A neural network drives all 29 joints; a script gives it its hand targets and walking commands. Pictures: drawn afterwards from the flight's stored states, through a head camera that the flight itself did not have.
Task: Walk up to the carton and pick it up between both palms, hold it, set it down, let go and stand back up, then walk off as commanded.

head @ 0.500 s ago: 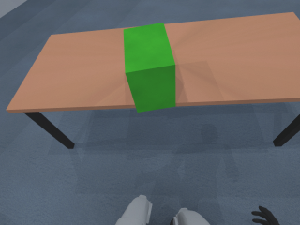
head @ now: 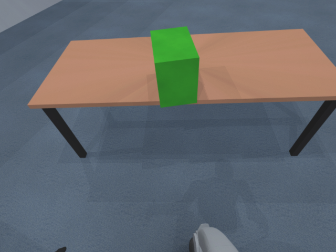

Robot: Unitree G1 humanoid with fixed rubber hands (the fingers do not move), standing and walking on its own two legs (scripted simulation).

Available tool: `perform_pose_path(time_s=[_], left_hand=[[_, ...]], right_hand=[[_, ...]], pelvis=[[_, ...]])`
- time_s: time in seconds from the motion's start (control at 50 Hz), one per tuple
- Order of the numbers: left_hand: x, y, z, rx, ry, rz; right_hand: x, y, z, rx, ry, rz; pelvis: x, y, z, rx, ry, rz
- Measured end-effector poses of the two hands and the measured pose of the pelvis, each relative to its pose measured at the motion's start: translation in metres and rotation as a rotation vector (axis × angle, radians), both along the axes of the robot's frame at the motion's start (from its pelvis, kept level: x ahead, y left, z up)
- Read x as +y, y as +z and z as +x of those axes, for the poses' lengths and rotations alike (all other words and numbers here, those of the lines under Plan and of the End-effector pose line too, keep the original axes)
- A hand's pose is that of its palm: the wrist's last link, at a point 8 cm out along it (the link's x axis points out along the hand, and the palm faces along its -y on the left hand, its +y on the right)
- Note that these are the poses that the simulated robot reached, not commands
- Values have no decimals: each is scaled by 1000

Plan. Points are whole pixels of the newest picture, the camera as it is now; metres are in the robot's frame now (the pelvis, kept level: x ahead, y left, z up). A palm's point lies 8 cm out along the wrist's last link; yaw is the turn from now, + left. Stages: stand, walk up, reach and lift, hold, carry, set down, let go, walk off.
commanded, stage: walk off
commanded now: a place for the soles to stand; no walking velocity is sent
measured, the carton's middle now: (173, 67) +0.89 +0.01 -0.07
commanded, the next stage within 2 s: stand in 1.50 s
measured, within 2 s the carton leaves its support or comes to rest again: neither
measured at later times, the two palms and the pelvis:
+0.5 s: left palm out of the picture -0.06 +0.33 -0.08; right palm out of the picture -0.02 -0.28 -0.10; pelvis -0.14 +0.02 +0.00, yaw +2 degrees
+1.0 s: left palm out of the picture -0.07 +0.34 -0.11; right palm out of the picture -0.07 -0.28 -0.09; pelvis -0.15 +0.03 +0.00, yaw +1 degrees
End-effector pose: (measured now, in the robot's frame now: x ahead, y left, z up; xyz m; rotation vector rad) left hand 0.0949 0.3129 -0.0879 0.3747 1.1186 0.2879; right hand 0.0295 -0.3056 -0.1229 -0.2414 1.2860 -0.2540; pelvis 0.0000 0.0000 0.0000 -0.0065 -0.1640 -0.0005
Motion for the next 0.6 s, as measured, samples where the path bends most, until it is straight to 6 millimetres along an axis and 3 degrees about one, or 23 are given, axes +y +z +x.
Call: perform_pose_path(time_s=[0.06,0.22,0.32,0.42,0.52,0.6], left_hand=[[3,2,-16,-38,10,-9],[2,-7,-79,30,11,-18],[-2,-4,-116,46,3,-9],[6,5,-137,-13,6,9],[22,7,-157,-58,16,14],[39,-2,-170,-69,17,-18]], right_hand=[[0,9,-13,-22,4,-33],[6,20,3,-165,69,-27],[8,18,-21,-176,75,-1],[15,19,-43,-196,76,-1],[32,19,-53,-241,95,3],[50,23,-63,-274,110,-12]], pelvis=[[3,3,-17,-3,12,-11],[3,3,-73,105,15,-10],[0,6,-105,100,8,-16],[6,7,-126,65,18,-6],[21,4,-146,32,36,-2],[40,-1,-158,21,41,-21]])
